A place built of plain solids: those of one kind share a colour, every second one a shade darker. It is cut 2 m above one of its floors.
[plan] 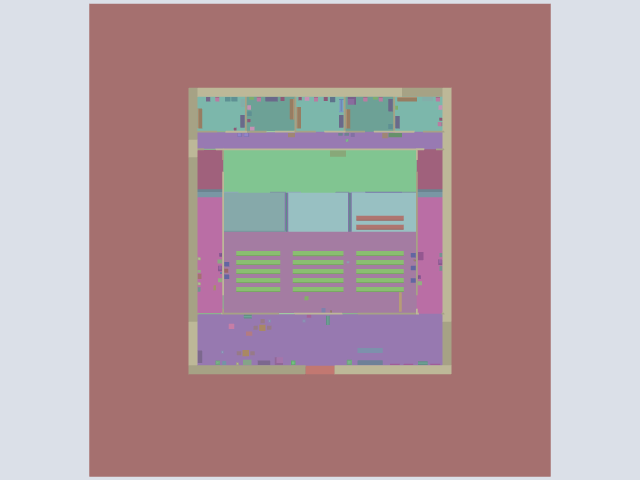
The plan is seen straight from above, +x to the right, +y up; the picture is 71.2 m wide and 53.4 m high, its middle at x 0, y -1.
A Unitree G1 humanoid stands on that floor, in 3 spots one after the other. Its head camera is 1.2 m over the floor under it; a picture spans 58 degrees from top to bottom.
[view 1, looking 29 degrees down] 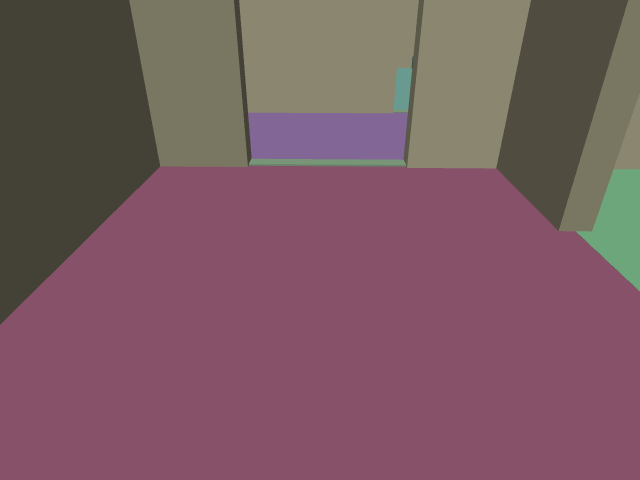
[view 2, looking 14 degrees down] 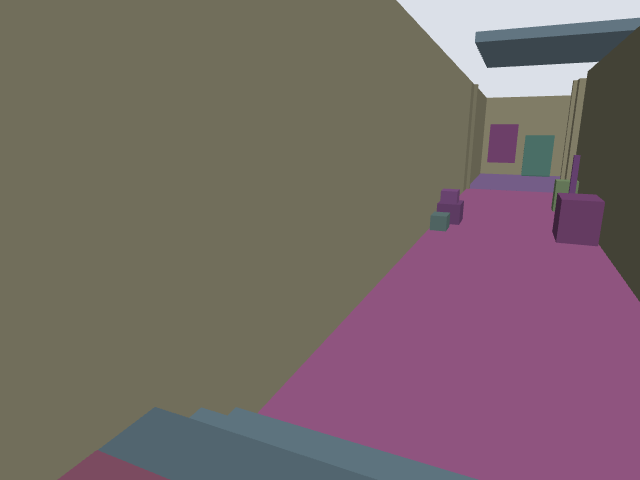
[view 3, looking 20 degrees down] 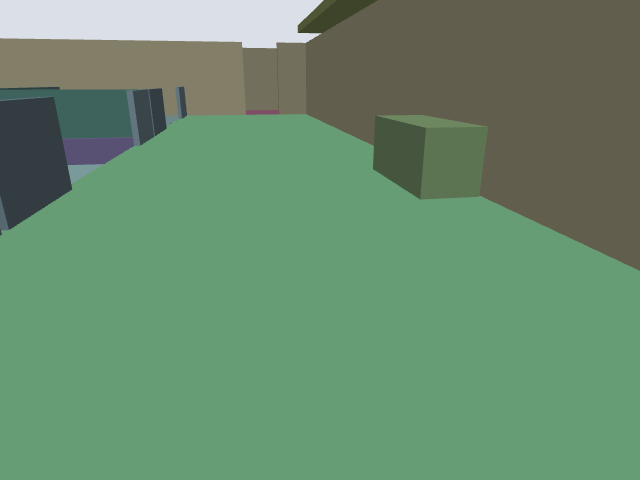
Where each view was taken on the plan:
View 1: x -12.25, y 5.61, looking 91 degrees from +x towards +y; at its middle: floor_walk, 2.48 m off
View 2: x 12.25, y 5.61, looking -66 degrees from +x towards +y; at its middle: wall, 3.49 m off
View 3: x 7.22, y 6.39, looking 170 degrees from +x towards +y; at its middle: floor_stage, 3.51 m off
